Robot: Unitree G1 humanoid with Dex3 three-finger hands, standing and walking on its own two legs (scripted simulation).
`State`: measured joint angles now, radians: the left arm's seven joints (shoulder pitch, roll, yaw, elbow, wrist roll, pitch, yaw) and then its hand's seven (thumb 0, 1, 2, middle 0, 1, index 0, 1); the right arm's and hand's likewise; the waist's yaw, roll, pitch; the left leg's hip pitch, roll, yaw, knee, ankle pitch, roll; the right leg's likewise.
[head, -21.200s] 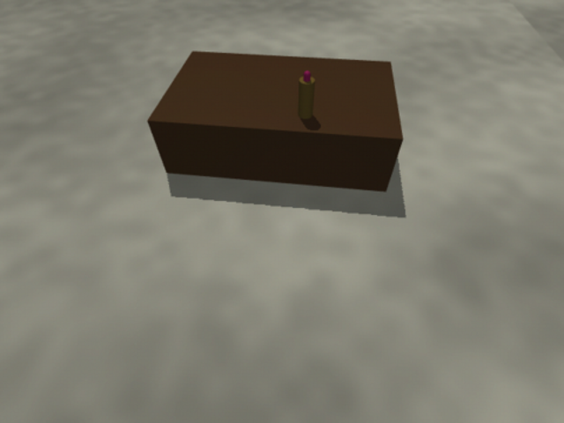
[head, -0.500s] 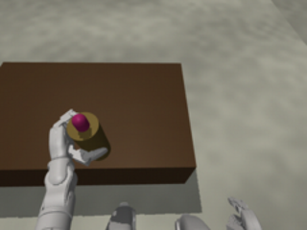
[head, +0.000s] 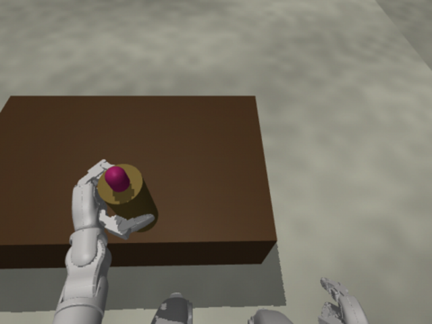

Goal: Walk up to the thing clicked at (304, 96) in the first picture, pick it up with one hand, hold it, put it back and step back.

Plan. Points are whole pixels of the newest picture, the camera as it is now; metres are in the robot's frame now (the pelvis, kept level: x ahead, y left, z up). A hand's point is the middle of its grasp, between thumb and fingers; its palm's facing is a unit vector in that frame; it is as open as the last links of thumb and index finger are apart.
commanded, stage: hold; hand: left
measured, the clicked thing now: (130, 198) +0.32 +0.17 +0.04
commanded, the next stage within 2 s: none
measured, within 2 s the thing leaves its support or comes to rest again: neither
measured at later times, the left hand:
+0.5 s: hand (122, 197) +0.32 +0.18 +0.04, palm faces +0.21 -0.98 -0.02, open 10.3 cm
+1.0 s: hand (123, 199) +0.31 +0.17 +0.05, palm faces +0.21 -0.98 -0.01, open 10.3 cm
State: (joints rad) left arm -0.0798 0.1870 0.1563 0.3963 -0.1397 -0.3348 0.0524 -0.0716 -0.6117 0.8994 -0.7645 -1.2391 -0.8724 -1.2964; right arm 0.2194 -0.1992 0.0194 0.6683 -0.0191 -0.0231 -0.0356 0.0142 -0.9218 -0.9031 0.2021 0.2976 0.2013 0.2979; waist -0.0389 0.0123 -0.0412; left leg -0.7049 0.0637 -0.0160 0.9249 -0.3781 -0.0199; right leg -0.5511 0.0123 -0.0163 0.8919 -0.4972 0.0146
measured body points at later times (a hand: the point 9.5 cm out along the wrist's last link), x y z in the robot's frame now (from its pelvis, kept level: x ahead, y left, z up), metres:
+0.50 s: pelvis +0.00 +0.00 +0.01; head +0.04 +0.01 +0.46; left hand +0.30 +0.23 +0.04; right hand +0.13 -0.23 -0.10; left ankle +0.05 +0.13 -0.69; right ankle -0.03 -0.13 -0.69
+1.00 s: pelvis -0.01 +0.00 +0.01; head +0.03 +0.01 +0.46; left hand +0.30 +0.23 +0.05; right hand +0.12 -0.24 -0.10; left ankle +0.05 +0.13 -0.69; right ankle -0.03 -0.13 -0.69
